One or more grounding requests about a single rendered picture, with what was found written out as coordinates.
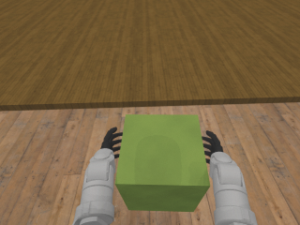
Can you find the robot right forearm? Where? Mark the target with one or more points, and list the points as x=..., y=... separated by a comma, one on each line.
x=230, y=192

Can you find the robot left forearm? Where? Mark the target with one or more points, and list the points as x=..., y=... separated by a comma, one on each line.
x=96, y=206

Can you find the carton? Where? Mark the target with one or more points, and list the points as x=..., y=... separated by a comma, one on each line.
x=162, y=164

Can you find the right robot hand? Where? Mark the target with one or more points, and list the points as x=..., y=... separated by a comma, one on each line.
x=214, y=147

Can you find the left robot hand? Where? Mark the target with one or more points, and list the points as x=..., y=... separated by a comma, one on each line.
x=109, y=143

